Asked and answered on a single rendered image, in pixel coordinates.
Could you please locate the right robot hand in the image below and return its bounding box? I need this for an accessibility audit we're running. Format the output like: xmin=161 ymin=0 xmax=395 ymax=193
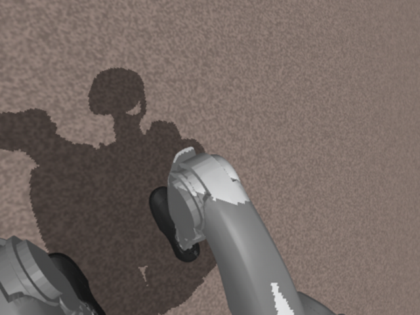
xmin=297 ymin=291 xmax=336 ymax=315

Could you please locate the right robot foot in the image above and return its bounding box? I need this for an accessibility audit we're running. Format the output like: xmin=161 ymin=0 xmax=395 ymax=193
xmin=149 ymin=186 xmax=200 ymax=263

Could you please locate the left robot foot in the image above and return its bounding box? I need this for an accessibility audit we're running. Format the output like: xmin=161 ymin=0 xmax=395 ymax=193
xmin=48 ymin=253 xmax=106 ymax=315

